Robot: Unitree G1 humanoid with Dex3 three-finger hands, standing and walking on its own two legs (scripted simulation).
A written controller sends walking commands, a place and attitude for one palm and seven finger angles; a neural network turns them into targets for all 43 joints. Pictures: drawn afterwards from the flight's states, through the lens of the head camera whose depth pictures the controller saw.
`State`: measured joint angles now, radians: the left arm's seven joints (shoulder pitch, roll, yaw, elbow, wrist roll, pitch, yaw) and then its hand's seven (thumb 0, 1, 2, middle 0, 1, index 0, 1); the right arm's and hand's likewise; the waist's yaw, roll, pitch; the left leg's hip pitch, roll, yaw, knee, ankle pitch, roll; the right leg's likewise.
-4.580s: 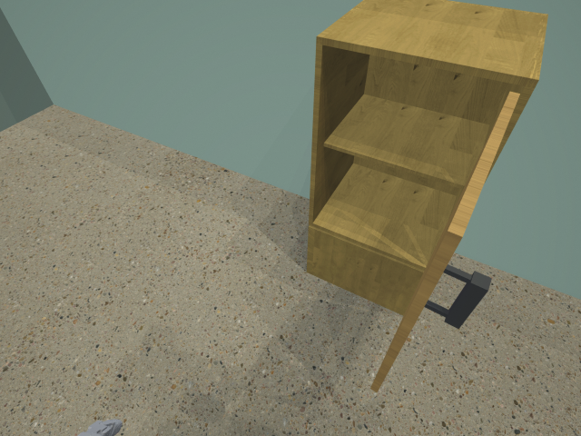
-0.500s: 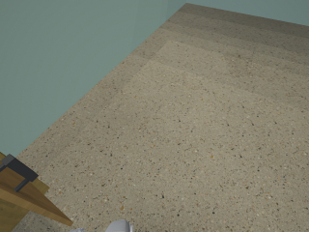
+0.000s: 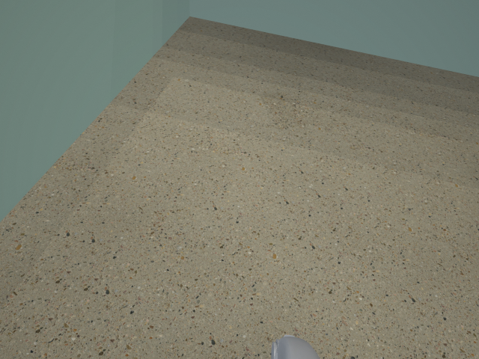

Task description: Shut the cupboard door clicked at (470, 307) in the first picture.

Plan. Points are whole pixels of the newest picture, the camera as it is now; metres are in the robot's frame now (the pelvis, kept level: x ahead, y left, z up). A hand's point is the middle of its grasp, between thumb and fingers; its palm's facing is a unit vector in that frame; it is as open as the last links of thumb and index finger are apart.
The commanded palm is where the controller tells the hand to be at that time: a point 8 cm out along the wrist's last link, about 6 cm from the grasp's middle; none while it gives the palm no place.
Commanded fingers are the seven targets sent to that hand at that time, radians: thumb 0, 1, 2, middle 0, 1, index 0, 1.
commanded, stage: walk around to get in front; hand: left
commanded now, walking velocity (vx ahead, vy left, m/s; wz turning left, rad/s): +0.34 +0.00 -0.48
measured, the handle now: out of the picture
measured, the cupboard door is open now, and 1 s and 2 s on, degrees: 86 86 86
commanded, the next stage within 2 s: none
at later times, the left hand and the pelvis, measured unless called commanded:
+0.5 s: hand (191, 267) +0.33 +0.12 -0.17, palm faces -0.18 -0.95 -0.24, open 7.2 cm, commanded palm none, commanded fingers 0.00 0.90 0.90 -0.20 -0.30 -0.20 -0.30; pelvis +0.22 -0.06 -0.01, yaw -12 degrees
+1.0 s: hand (198, 209) +0.50 +0.13 -0.18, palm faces -0.24 -0.96 -0.15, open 7.4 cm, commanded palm none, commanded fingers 0.00 0.90 0.90 -0.20 -0.30 -0.20 -0.30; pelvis +0.45 -0.04 +0.00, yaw -19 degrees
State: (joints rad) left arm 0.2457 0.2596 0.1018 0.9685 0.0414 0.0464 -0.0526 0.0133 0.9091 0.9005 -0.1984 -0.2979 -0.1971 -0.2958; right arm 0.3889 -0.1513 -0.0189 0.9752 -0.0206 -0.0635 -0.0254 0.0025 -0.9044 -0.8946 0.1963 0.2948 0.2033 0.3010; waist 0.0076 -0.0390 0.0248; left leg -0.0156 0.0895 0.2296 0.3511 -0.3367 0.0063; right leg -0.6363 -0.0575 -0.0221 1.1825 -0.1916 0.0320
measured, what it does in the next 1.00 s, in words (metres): walks ahead, turning right: right foot, then left foot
